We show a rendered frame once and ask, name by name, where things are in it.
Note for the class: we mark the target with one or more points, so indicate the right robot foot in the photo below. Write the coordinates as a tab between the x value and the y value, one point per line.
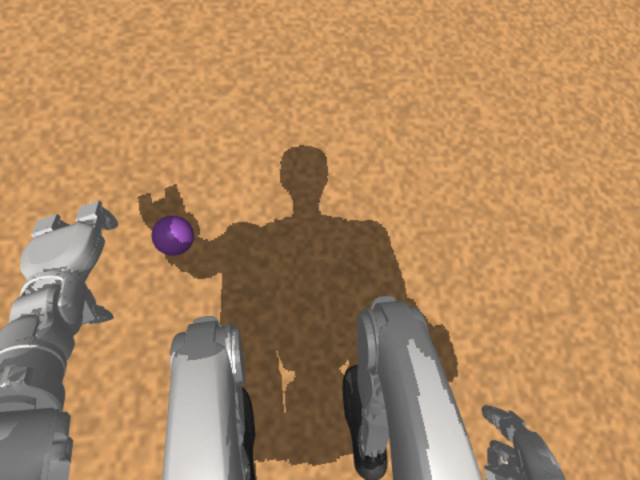
367	467

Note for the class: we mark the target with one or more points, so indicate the left robot arm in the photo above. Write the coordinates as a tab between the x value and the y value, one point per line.
34	348

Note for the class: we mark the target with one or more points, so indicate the ball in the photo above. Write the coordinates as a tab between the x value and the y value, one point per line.
172	235

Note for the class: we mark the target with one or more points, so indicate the right robot hand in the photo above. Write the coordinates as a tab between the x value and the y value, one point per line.
530	459

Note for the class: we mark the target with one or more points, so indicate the left robot hand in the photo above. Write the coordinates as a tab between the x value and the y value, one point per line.
73	249

